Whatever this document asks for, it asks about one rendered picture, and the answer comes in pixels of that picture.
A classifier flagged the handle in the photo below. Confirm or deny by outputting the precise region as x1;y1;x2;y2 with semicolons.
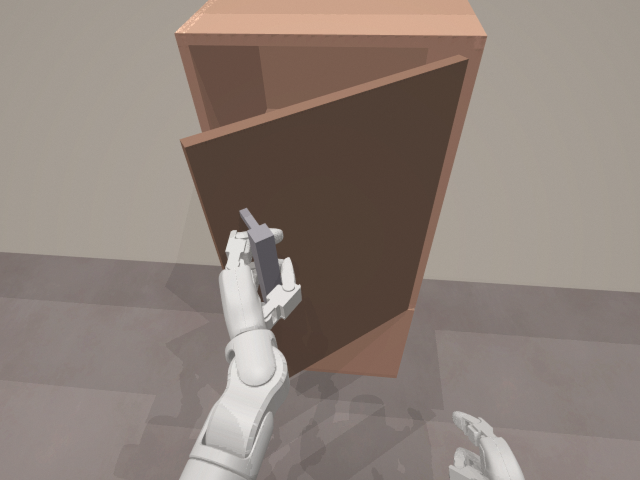
239;208;282;303

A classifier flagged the cupboard door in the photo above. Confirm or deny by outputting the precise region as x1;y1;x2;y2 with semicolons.
180;55;469;378

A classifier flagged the robot left hand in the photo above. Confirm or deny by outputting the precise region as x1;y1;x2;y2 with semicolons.
219;228;302;340

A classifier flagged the robot right hand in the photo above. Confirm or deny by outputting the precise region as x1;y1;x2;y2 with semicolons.
449;411;525;480

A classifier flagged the left robot forearm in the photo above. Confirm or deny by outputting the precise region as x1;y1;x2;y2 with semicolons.
179;329;290;480

